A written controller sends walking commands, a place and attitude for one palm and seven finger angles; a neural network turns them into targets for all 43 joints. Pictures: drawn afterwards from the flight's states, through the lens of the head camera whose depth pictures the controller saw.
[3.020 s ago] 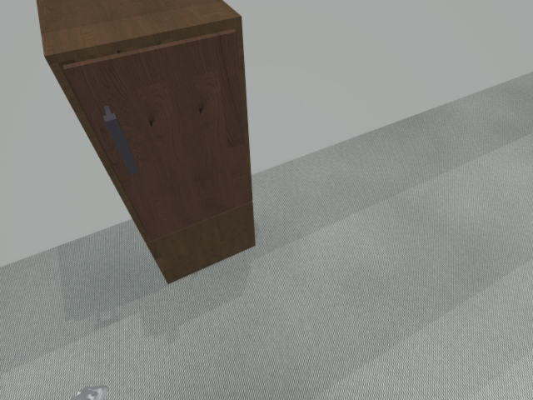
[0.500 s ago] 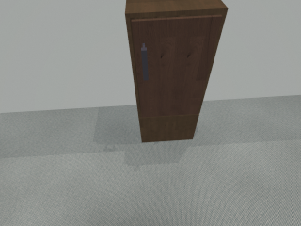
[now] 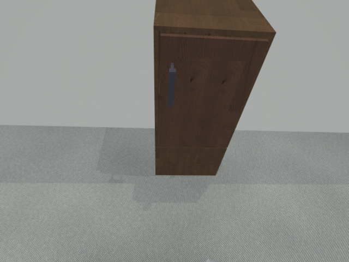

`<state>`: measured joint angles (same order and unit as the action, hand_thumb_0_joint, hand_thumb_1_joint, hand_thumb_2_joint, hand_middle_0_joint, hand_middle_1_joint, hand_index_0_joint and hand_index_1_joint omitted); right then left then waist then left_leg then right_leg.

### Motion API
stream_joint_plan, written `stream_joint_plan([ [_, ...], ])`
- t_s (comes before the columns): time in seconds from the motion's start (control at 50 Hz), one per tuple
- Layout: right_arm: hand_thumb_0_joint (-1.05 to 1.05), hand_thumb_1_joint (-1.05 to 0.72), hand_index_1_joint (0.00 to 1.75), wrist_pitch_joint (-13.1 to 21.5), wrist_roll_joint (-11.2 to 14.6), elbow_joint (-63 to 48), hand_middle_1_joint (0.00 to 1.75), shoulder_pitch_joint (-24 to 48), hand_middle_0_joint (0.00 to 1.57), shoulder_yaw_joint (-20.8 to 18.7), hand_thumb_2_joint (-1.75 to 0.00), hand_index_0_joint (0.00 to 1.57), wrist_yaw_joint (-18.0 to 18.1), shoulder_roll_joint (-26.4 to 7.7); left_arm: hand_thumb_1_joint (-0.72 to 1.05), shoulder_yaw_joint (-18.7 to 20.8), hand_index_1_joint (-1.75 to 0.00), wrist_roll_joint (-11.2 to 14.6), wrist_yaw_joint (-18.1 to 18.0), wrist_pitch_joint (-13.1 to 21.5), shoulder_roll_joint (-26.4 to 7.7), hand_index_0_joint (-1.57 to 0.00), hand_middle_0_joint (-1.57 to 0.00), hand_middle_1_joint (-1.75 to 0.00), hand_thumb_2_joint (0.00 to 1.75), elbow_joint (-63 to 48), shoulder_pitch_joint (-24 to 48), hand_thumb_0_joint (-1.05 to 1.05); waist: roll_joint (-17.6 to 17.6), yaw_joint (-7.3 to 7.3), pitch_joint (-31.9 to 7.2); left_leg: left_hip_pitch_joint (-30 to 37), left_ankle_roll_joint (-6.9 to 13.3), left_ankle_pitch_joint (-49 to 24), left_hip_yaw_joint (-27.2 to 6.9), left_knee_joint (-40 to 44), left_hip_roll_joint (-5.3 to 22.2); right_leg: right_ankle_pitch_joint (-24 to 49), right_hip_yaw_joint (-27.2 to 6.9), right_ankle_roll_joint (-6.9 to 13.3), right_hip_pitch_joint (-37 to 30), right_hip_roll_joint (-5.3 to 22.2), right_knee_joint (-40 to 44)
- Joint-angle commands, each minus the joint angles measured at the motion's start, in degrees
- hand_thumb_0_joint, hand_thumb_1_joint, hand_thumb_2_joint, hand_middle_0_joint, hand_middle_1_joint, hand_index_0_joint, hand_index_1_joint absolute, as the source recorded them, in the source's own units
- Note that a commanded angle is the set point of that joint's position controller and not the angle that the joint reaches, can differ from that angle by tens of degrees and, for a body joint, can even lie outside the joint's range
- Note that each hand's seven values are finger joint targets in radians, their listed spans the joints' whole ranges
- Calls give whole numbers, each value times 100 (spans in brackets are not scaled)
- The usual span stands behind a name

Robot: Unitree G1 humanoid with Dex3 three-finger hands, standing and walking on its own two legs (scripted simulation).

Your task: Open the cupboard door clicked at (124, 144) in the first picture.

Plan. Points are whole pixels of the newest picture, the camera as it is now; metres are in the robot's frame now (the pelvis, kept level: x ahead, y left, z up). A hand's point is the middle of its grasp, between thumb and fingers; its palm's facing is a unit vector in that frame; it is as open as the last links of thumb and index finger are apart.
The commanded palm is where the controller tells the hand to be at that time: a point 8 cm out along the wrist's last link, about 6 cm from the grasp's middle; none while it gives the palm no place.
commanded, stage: take the last steps up to it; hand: left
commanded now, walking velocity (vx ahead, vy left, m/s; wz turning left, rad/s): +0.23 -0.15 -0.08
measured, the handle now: (171, 85) +0.70 +0.06 -0.01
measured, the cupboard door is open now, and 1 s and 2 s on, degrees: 0 0 0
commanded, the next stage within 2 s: come to a stop and stand still in 0.24 s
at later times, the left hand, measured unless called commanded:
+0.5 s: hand (142, 245) +0.20 +0.10 -0.19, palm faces +0.04 -0.98 -0.17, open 7.2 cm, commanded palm none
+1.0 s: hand out of the picture +0.15 +0.06 -0.16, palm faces +0.06 -0.96 -0.26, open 7.4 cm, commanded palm none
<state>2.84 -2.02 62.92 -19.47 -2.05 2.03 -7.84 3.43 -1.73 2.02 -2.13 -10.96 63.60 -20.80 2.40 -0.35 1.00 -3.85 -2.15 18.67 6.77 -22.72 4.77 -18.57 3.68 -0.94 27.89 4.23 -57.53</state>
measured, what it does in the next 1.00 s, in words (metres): walks ahead: right foot, then left foot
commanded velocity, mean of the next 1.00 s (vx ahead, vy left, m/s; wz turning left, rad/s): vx -0.02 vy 0.02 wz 0.00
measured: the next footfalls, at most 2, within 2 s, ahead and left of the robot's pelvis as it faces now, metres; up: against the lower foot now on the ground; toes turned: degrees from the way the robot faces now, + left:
right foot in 0.18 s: +0.18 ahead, -0.18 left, +0.00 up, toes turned -9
left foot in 0.48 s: +0.24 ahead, +0.02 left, +0.00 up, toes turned +8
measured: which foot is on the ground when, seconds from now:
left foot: down 0.00-0.18, up 0.20-0.46, down 0.48-0.80, up 0.82-1.00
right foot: up 0.00-0.16, down 0.18-0.56, up 0.58-0.78, down 0.80-1.00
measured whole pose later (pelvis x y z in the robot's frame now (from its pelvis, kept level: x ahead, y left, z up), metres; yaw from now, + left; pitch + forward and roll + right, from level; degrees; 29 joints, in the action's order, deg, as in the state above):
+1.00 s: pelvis +0.13 -0.12 +0.00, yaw +0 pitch -1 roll +2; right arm -3.8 -0.9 59.6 -9.6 -4.3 0.1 -13.1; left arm 1.5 -1.8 -1.9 -0.8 -8.7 59.0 -15.9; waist -1.5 -1.7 2.8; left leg -20.4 -1.3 24.9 2.2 -50.0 0.5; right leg -14.6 3.5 0.8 14.2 3.7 -29.6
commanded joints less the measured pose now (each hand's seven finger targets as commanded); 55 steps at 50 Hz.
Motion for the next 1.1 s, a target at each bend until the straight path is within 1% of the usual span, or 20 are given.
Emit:
stream_joint_plan([
  [0.0,0,-90,30,84,4,-60,30,-426,20,-239,-90,20,83,-1068,90,50,-30,23,85,155,-72,-20,-20,-30,90,-615,720,0,-1178,186,795,-326,857,-1639,-495,1048,1320,331,132,-35,427,233,1011],
  [0.08,0,-90,30,19,-19,-15,30,-277,20,-325,-90,20,50,-1235,90,111,-30,38,93,215,-192,-20,-20,-30,90,-587,695,0,-1247,75,676,-726,735,-1367,-439,616,1370,517,419,92,-715,-26,1978],
  [0.12,0,-90,30,-16,18,-5,30,-200,20,-313,-90,20,12,-1201,90,209,-30,18,48,309,-510,-20,-20,-30,90,-253,-303,0,-600,-441,179,-1120,457,-1724,-48,-835,949,713,585,220,-2251,-312,2670],
  [0.14,0,-90,30,-1,78,-37,30,-355,20,-262,-90,20,-42,-950,90,332,-30,-10,-19,402,-996,-20,-20,-30,90,-33,-1090,0,498,-755,-507,-1855,282,-1041,330,-2526,504,252,-435,503,-3467,485,3177],
  [0.16,0,-90,30,-13,156,-271,30,-388,20,-140,-90,20,-61,-472,90,415,-30,32,-103,422,-1558,-20,-20,-30,90,22,-1374,0,1934,-718,-831,-2858,209,1642,211,-4345,-203,495,-2585,991,-3813,1832,4038],
  [0.18,0,-90,30,-56,177,-356,30,-109,20,-144,-90,20,-39,-635,90,389,-30,87,-171,410,-1546,-20,-20,-30,90,-51,-1131,0,1710,-748,-978,-2905,360,1663,-498,-5002,-12,174,-2803,1212,-3325,1858,4376],
  [0.2,0,-90,30,-54,157,-407,30,196,20,-191,-90,20,-40,-621,90,318,-30,65,-216,373,-1274,-20,-20,-30,90,-200,-498,0,1212,-563,-441,-3148,378,1314,-559,-5389,133,-344,-2604,1392,-2689,1800,4507],
  [0.24,0,-90,30,-112,56,-365,30,224,20,-183,-90,20,-91,-551,90,120,-30,39,-299,408,-706,-20,-20,-30,90,-432,364,0,163,-111,-6,-2744,335,658,-578,-4993,380,269,-1439,1230,-1681,1400,4331],
  [0.3,0,-90,30,-244,28,-272,30,-224,20,-117,-90,20,-126,-276,90,15,-30,-9,-356,471,-497,-20,-20,-30,90,-473,699,0,327,239,10,-2118,204,544,-316,-3773,334,1301,-513,1125,-1187,1146,4339],
  [0.38,0,-90,30,-214,78,-273,30,-72,20,60,-90,20,-75,-55,90,-59,-30,43,-385,420,-396,-20,-20,-30,90,-429,660,0,108,180,-10,-1530,87,65,-178,-1908,111,2921,-319,1145,-1433,959,3921],
  [0.42,0,-90,30,-210,118,-135,30,-107,20,98,-90,20,-35,-119,90,-112,-30,128,-398,370,-367,-20,-20,-30,90,-408,694,0,56,211,-123,-758,76,-1146,-198,-700,35,3011,-106,835,-1455,684,3551],
  [0.52,0,-90,30,-220,152,-374,30,513,20,-59,-90,20,108,-840,90,-83,-30,137,-467,121,-339,-20,-20,-30,90,-499,192,0,-1828,-66,-24,-426,1088,-5396,-1385,183,1324,-218,60,-7,-1294,-48,2081],
  [0.62,0,-90,30,-373,68,-628,30,840,20,-275,-90,20,80,-1189,90,13,-30,87,-439,55,-326,-20,-20,-30,90,-661,352,0,-938,42,-523,375,1443,-5557,-1166,-87,1482,-1239,-217,-2,-503,-143,893],
  [0.68,0,-90,30,-406,68,-719,30,1037,20,-344,-90,20,21,-1226,90,17,-30,74,-430,70,-260,-20,-20,-30,90,-721,247,0,-860,-5,-723,229,1265,-4925,-864,-190,1319,-774,-95,-19,-839,-127,1476],
  [0.74,0,-90,30,-429,127,-775,30,1238,20,-341,-90,20,-62,-1077,90,8,-30,30,-434,132,-331,-20,-20,-30,90,-651,-126,0,-413,-200,-686,-492,762,-2787,-587,-636,819,878,-84,-45,-1672,-21,3167],
  [0.78,0,-90,30,-458,167,-904,30,1147,20,-263,-90,20,-156,-553,90,70,-30,-18,-448,212,-1019,-20,-20,-30,90,-752,172,0,1140,-54,-257,-1628,143,346,-50,-1431,-326,2582,-1742,667,-1751,1571,3902],
  [0.8,0,-90,30,-564,138,-951,30,1422,20,-282,-90,20,-150,-599,90,83,-30,-13,-435,198,-1116,-20,-20,-30,90,-793,146,0,958,-253,-78,-1610,131,1103,-371,-2285,-367,2253,-1975,1079,-1201,1871,4174],
  [0.9,0,-90,30,-553,113,-710,30,1008,20,-240,-90,20,-189,-641,90,72,-30,-24,-460,236,-922,-20,-20,-30,90,-825,519,0,737,-67,54,-2047,87,584,-701,-3245,-309,2165,-1312,1022,-1519,1345,3946],
  [1.0,0,-90,30,-438,136,-756,30,1044,20,-142,-90,20,-177,-583,90,132,-30,-28,-430,242,-1029,-20,-20,-30,90,-661,135,0,757,-321,-122,-1745,62,655,-481,-1789,-368,2092,-1397,1048,-2079,1337,3899],
  [1.08,0,-90,30,-339,143,-438,30,308,20,-72,-90,20,-115,-553,90,102,-30,51,-408,200,-907,-20,-20,-30,90,-601,510,0,610,-2,-219,-320,131,-435,-346,-22,-379,1203,-1075,630,-1313,940,3676],
])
